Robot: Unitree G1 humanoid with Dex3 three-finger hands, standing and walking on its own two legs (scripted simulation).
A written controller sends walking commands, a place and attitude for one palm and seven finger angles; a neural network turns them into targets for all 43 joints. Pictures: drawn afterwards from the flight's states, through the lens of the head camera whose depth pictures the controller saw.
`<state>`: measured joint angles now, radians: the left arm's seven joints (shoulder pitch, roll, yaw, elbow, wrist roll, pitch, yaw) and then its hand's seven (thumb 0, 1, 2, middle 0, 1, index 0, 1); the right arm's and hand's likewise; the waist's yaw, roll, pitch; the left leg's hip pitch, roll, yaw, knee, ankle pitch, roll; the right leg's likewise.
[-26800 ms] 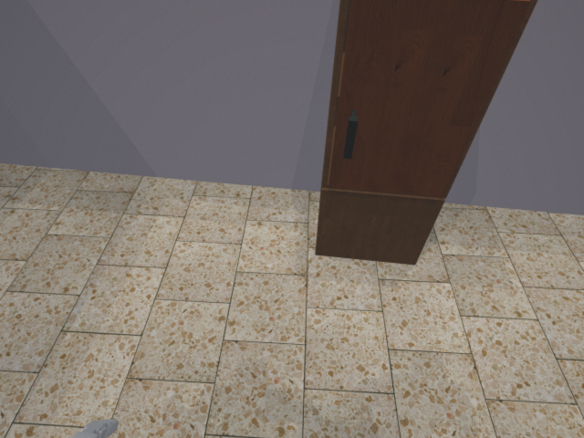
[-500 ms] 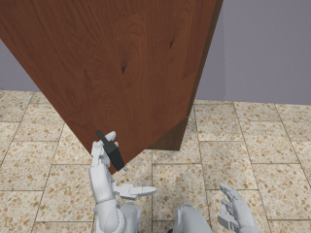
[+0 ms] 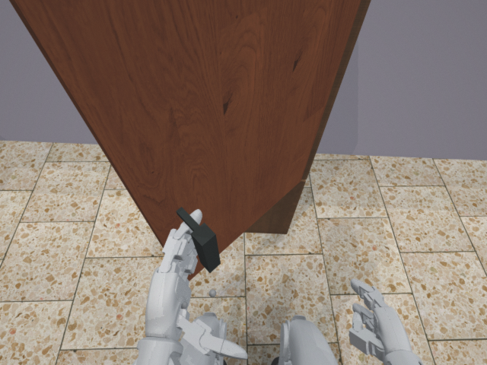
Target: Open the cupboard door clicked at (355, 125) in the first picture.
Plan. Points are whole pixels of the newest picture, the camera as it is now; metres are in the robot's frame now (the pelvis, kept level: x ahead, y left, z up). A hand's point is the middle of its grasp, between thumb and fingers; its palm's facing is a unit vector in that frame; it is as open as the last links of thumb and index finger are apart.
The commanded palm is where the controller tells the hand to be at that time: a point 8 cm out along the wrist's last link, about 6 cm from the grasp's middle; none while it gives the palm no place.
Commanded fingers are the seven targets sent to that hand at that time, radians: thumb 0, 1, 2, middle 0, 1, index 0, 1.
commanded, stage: slide the hand sideways off the handle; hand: left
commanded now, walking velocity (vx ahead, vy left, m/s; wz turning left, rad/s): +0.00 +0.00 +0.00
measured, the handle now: (198, 240) +0.30 +0.09 +0.03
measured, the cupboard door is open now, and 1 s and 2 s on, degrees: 46 46 46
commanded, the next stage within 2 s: draw the hand back to the body in 0.84 s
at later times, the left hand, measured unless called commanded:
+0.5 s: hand (184, 314) +0.20 +0.10 +0.03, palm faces -0.02 -1.00 +0.01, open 16.1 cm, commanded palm +0.16 +0.16 +0.03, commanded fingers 0.00 -0.50 0.30 -0.15 -0.30 -0.15 -0.30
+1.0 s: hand (157, 341) +0.17 +0.13 +0.03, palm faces -0.04 -1.00 +0.01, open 16.3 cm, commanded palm +0.13 +0.19 +0.05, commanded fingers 0.00 -0.50 0.30 -0.15 -0.30 -0.15 -0.30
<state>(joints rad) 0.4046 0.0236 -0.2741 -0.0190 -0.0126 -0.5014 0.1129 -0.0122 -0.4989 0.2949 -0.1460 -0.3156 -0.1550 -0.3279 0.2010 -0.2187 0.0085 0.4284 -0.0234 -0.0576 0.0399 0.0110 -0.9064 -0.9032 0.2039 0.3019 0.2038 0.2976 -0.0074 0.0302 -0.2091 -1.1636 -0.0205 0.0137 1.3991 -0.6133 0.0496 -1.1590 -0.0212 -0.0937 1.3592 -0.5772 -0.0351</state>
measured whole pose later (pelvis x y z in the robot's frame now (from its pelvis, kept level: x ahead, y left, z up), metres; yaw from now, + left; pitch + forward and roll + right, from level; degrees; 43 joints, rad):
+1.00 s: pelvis -0.01 -0.02 -0.02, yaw +0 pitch +22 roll -3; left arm 0.65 0.18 0.00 -0.19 -0.22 -0.53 -0.22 -0.01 -0.50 0.30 -0.15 -0.30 -0.15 -0.30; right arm 0.15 -0.20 -0.02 0.44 0.01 -0.07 -0.03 0.01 -0.91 -0.90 0.20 0.30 0.20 0.30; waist 0.03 0.02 -0.22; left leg -1.25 0.00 -0.04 1.52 -0.65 0.01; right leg -1.24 0.00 -0.14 1.46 -0.61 -0.07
